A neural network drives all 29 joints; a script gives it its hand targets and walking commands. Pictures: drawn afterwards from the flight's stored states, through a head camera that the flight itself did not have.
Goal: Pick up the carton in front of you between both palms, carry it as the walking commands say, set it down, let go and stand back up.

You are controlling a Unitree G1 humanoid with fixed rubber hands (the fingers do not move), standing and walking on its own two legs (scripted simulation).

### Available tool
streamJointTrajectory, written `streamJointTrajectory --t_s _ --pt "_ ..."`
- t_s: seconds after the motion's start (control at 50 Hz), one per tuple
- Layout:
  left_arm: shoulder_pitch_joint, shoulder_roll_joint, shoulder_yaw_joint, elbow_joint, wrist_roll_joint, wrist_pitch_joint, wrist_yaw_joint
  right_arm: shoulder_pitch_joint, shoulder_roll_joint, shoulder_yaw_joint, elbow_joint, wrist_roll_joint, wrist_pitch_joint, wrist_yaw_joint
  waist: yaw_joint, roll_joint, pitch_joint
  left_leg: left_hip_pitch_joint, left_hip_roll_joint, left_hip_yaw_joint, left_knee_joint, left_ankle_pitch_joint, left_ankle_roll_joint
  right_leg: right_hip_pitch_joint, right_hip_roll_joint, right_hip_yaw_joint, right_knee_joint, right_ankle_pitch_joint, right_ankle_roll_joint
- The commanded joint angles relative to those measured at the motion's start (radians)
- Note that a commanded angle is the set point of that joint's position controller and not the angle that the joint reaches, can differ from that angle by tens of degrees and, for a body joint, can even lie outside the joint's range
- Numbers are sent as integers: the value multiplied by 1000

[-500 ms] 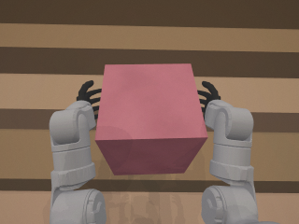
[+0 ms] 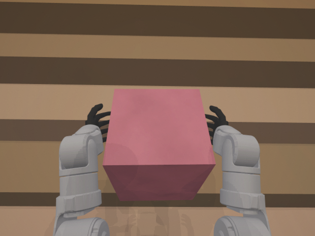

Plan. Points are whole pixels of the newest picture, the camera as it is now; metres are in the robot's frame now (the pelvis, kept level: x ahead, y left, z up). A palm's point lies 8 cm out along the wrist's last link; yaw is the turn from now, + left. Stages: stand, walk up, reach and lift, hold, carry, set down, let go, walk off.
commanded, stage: carry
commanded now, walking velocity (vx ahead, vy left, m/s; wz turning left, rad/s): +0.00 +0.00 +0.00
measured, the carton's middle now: (156, 149) +0.33 +0.00 +0.05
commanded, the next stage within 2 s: none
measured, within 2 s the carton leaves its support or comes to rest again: neither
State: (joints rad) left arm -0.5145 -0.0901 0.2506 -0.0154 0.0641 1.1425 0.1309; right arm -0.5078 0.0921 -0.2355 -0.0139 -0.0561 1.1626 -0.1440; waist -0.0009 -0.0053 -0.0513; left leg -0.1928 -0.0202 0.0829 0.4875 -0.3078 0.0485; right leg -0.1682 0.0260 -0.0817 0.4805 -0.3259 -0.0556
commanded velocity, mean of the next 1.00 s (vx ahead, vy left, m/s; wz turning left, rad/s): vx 0.42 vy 0.00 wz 0.00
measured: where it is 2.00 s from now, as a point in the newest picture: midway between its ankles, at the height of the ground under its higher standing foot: (145, 216)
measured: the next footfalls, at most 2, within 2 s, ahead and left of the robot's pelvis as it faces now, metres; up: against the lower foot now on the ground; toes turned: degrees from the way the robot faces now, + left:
left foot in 1.38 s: +0.22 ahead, +0.16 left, +0.18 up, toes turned +6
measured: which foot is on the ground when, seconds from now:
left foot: down 0.00-1.00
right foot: down 0.00-1.00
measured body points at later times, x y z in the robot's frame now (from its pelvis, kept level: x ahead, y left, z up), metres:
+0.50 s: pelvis +0.00 +0.01 +0.00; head -0.02 +0.01 +0.45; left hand +0.35 +0.17 +0.16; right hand +0.35 -0.14 +0.16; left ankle -0.03 +0.09 -0.74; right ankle -0.04 -0.08 -0.74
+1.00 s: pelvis +0.02 +0.00 +0.01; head +0.03 +0.00 +0.46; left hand +0.40 +0.15 +0.17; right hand +0.39 -0.15 +0.17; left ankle -0.03 +0.08 -0.73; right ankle -0.03 -0.08 -0.72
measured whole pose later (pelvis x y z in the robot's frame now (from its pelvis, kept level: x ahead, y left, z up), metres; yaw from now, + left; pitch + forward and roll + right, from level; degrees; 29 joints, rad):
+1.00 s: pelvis +0.02 +0.00 +0.01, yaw +2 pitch +3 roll +1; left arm -0.73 -0.06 0.32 -0.01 0.05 1.25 0.16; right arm -0.74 0.05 -0.30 0.00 -0.04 1.28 -0.18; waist -0.04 0.00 -0.05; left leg -0.20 -0.03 0.11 0.44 -0.23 0.10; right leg -0.24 -0.02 -0.13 0.56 -0.28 -0.06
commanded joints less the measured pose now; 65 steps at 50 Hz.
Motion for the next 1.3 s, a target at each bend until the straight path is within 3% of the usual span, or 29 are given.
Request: streamJointTrajectory --t_s 0.0,0.16,0.32,0.4,0.52,0.58,0.6,0.7,0.76,0.82,0.84,0.88,0.9,0.92,0.94,0.96,0.98,1.0,1.02,1.04,1.06,1.08,1.1,1.14,1.18,1.22,1.24,1.26,1.28 --pt "-597 -832 -625 -27 -252 10 -99 -637 824 614 -58 247 -16 96 4 12 -331 118 182 -141 -28 429 62 104 -186 130 -27 457 -52" --pt "-621 -844 -610 -4 -257 15 -94 -654 825 589 -39 243 -10 91 4 15 -316 111 185 -149 -41 417 60 83 -180 133 -43 382 -50" --pt "-736 -822 -637 -100 -317 30 -78 -785 807 616 -130 294 6 74 10 14 -310 81 157 -146 -71 107 106 13 -146 110 -50 78 -85" --pt "-738 -751 -606 -91 -320 70 -56 -773 736 577 -106 285 48 51 12 17 -305 66 160 -149 -64 84 126 -2 -137 105 -27 69 -103" --pt "-762 -734 -548 -3 -311 118 -50 -778 714 505 -7 259 98 40 9 6 -321 85 148 -115 -3 300 127 31 -144 97 35 312 -104" --pt "-824 -785 -547 6 -319 119 -52 -825 764 496 5 280 101 45 7 26 -356 99 143 -94 63 659 106 78 -161 92 104 682 -92" --pt "-837 -802 -545 7 -321 117 -53 -849 785 501 -1 284 101 48 -4 6 -396 138 150 -99 79 723 112 77 -165 84 129 725 -87" --pt "-902 -854 -551 -29 -326 108 -57 -956 851 543 -61 329 96 62 8 40 -435 179 168 -94 104 967 139 53 -121 57 102 546 -57" --pt "-886 -847 -551 -34 -315 111 -54 -948 852 559 -69 342 98 63 16 6 -468 146 157 -78 162 838 114 126 -119 49 33 674 -66" --pt "-864 -850 -560 -23 -319 118 -59 -915 834 543 -62 321 102 58 -19 -65 -481 74 112 -47 70 545 75 200 -171 55 108 1028 -100" --pt "-864 -855 -565 -23 -322 120 -62 -914 831 536 -62 312 102 57 -36 -57 -470 81 97 -37 -12 497 69 194 -183 53 144 1068 -101" --pt "-875 -857 -571 -33 -327 120 -66 -918 834 531 -58 305 103 61 -56 3 -465 192 99 -34 -104 661 88 110 -177 41 229 902 -64" --pt "-875 -850 -566 -36 -320 120 -65 -910 840 536 -51 309 104 66 -54 59 -468 298 133 -61 -75 862 117 0 -152 24 263 658 -32" --pt "-860 -842 -556 -32 -304 120 -63 -907 849 548 -42 319 105 73 -34 152 -447 375 187 -97 -45 1133 162 -119 -92 -12 240 214 -5" --pt "-841 -826 -539 -21 -284 121 -60 -911 857 559 -29 329 108 81 0 173 -410 366 214 -89 -11 1358 194 -148 -52 -23 141 -44 4" --pt "-839 -805 -523 -6 -262 123 -55 -918 855 566 -11 337 110 84 24 140 -404 343 221 -64 63 1454 196 -90 -46 -37 -35 5 -3" --pt "-832 -805 -510 -2 -253 121 -53 -924 851 573 -16 348 109 86 58 96 -406 308 215 -40 170 1368 183 -25 -46 -27 -190 114 -12" --pt "-821 -800 -500 -3 -244 119 -54 -960 861 585 -30 365 108 89 95 56 -416 162 194 -29 319 1108 127 134 -78 36 -260 297 -44" --pt "-803 -802 -503 0 -248 123 -57 -940 864 586 -21 366 108 89 81 -109 -423 -206 130 2 509 458 59 424 -183 177 -183 810 -98" --pt "-799 -804 -516 15 -263 125 -59 -909 864 569 1 350 111 83 49 -286 -442 -480 32 -2 832 -184 -11 545 -371 315 -60 1223 -260" --pt "-823 -822 -535 -9 -291 124 -66 -898 851 541 -18 315 106 77 57 -222 -473 -580 54 -76 1100 -260 -28 493 -434 360 -79 1027 -348" --pt "-875 -853 -561 -50 -325 123 -77 -915 846 523 -48 291 101 71 70 -162 -421 -770 51 -100 1349 -307 -16 492 -441 399 -108 828 -362" --pt "-931 -869 -582 -85 -355 121 -87 -945 846 519 -70 280 100 65 87 -113 -344 -974 54 -126 1536 -355 9 506 -434 413 -126 690 -336" --pt "-993 -880 -621 -127 -401 114 -97 -934 833 515 -76 265 96 56 103 -17 -288 -1159 63 -118 1698 -405 56 525 -405 390 -141 528 -267" --pt "-1002 -869 -640 -159 -431 103 -103 -891 816 518 -80 239 88 47 112 -20 -289 -1205 74 -74 1746 -410 65 514 -366 357 -185 323 -223" --pt "-990 -849 -645 -175 -445 96 -108 -864 793 528 -103 222 86 38 103 -48 -251 -1166 98 -26 1674 -365 44 411 -330 302 -273 151 -191" --pt "-969 -843 -642 -176 -452 96 -109 -864 779 533 -111 217 84 34 56 -58 -223 -1059 135 -26 1465 -337 49 287 -265 243 -315 94 -155" --pt "-947 -834 -642 -166 -450 98 -110 -854 771 536 -116 212 84 29 45 -89 -214 -949 138 23 1348 -262 35 203 -248 196 -387 129 -154" --pt "-924 -837 -637 -152 -444 98 -111 -858 769 551 -125 217 84 27 37 -83 -201 -743 128 96 1093 -262 19 47 -218 107 -466 252 -166"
